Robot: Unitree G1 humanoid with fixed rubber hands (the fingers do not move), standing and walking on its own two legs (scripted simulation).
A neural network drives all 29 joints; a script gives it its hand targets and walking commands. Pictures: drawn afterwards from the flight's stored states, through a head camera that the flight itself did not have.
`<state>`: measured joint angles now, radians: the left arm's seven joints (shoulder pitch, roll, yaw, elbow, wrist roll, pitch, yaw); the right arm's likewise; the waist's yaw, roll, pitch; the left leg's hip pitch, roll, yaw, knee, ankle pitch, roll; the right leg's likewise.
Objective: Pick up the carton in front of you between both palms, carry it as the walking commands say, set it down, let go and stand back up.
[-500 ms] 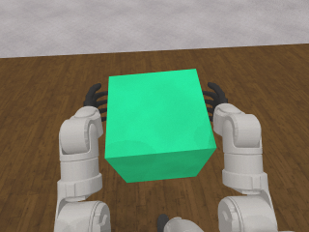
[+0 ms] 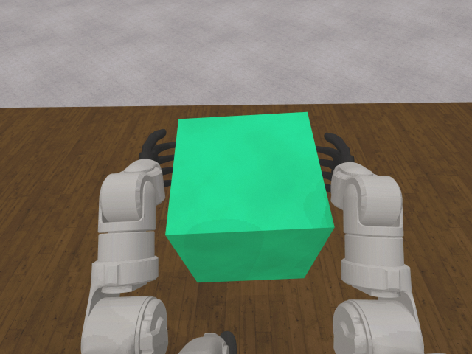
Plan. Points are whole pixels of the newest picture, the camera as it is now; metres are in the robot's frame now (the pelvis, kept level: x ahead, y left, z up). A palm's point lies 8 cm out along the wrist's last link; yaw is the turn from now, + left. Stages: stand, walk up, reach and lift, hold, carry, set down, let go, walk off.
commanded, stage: carry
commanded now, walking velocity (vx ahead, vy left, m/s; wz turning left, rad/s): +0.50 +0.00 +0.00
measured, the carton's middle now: (246, 205) +0.35 +0.02 +0.04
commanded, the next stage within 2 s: none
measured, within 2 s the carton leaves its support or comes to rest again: neither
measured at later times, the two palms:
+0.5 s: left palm (194, 83) +0.66 +0.15 +0.08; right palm (322, 85) +0.65 -0.15 +0.08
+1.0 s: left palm (201, 36) +0.96 +0.18 +0.05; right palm (297, 37) +0.97 -0.12 +0.04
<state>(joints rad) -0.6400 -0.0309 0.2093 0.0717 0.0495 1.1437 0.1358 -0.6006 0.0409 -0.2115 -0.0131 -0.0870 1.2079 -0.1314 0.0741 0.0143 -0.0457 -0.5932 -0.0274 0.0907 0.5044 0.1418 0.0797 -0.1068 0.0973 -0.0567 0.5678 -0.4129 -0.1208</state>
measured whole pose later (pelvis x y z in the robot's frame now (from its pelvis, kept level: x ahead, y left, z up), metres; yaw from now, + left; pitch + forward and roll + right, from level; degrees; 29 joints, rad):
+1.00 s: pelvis +0.61 +0.01 -0.07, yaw +1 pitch +6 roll +1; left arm -0.64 -0.03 0.20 0.08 0.05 1.15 0.14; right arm -0.61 0.03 -0.21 0.00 -0.08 1.21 -0.13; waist 0.07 0.01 -0.04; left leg -0.68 0.02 0.04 0.67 0.03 0.05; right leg -0.17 0.08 -0.06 0.53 -0.34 -0.12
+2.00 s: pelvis +1.20 +0.01 -0.15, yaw +1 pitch +5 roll +2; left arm -0.64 -0.02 0.20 0.09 0.05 1.17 0.15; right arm -0.62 0.03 -0.20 0.04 -0.08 1.21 -0.14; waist 0.06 0.00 -0.02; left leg -0.74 0.05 0.00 0.89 -0.11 0.03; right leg -0.24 0.07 -0.08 0.52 -0.25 -0.13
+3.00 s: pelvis +1.63 +0.05 -0.21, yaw +1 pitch +4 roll +1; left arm -0.65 -0.02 0.22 0.10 0.07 1.19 0.14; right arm -0.66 0.03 -0.20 0.10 -0.08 1.21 -0.14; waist 0.02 0.00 -0.03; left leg -0.34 -0.01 0.00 0.60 -0.18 0.00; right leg -0.39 0.03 -0.07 0.55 -0.10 -0.09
